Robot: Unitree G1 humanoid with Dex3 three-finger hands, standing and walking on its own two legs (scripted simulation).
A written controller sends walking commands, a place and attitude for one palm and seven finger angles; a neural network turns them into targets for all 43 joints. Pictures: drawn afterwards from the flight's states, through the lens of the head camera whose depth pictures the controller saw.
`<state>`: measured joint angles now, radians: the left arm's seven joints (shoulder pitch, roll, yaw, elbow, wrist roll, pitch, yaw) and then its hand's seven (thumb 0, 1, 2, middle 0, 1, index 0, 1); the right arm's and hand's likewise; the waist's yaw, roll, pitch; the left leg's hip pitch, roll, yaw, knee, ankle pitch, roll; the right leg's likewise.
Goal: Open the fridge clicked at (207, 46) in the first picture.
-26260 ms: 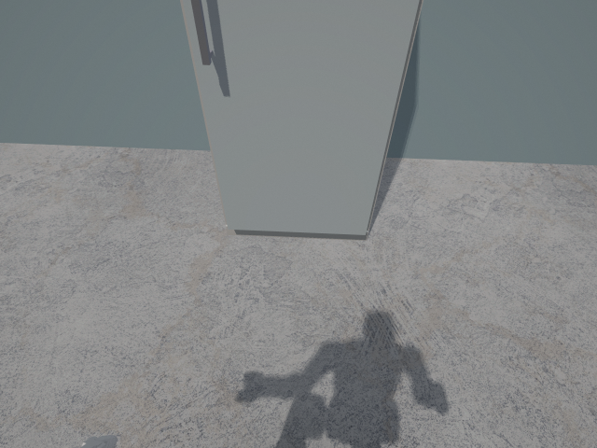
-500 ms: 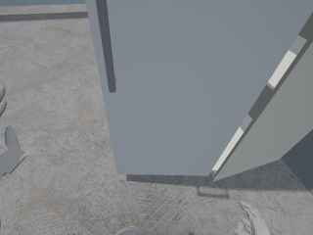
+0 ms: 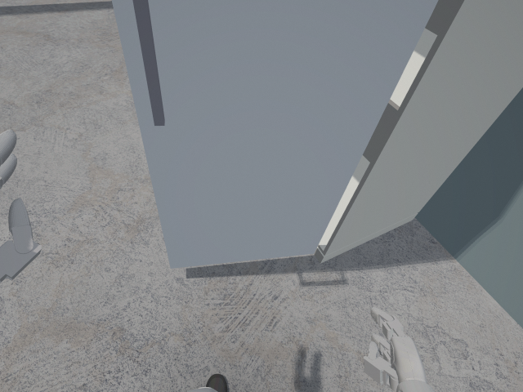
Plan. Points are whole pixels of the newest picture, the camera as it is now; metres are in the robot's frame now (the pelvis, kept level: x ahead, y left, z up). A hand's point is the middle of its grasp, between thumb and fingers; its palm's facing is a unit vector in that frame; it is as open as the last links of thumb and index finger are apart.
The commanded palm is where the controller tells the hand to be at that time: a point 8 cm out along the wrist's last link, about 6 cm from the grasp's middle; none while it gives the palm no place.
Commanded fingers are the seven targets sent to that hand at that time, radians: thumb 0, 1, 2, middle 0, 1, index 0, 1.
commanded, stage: stop stepping back and stand still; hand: left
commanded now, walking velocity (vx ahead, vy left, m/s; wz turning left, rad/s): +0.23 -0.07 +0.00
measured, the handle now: (146, 28) +0.60 +0.24 +0.23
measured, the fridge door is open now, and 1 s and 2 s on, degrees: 72 72 72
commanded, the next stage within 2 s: let the arm hang, fingers relaxed in 1.02 s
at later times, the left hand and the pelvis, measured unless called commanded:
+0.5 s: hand out of the picture +0.13 +0.29 +0.17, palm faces +0.43 -0.78 -0.46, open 7.5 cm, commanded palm +0.07 +0.33 +0.18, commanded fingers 0.00 0.90 0.90 -0.20 -0.30 -0.20 -0.30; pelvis -0.06 +0.02 +0.00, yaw +2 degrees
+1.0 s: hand out of the picture +0.16 +0.31 +0.16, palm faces +0.45 -0.76 -0.47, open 7.5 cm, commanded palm +0.10 +0.35 +0.18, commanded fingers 0.00 0.90 0.90 -0.20 -0.30 -0.20 -0.30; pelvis -0.03 +0.04 +0.00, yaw +3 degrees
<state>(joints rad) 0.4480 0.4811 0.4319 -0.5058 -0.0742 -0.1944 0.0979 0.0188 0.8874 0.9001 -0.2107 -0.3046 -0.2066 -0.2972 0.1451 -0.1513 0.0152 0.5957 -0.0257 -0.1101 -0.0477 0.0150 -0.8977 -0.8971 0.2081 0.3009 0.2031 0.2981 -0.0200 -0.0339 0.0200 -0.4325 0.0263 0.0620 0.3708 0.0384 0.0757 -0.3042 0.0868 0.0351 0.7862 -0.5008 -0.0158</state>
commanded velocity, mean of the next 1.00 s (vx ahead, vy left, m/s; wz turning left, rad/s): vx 0.10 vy -0.02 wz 0.00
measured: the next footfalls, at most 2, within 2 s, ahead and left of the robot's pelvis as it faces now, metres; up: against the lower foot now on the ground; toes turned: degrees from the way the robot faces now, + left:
left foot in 0.32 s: +0.03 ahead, +0.16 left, +0.00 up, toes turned +6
